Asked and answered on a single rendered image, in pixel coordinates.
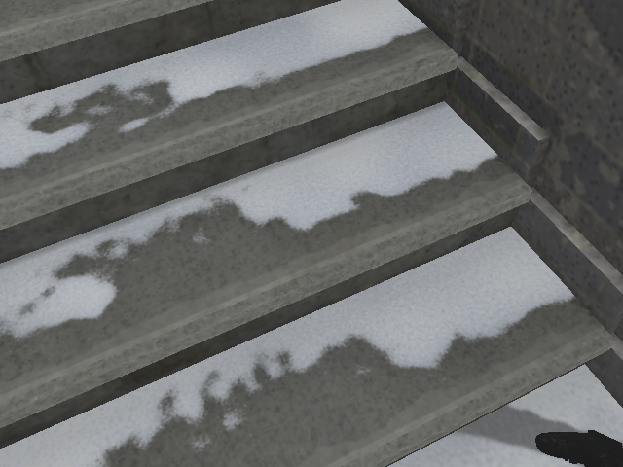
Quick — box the right robot hand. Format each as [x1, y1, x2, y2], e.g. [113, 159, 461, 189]
[535, 430, 623, 467]

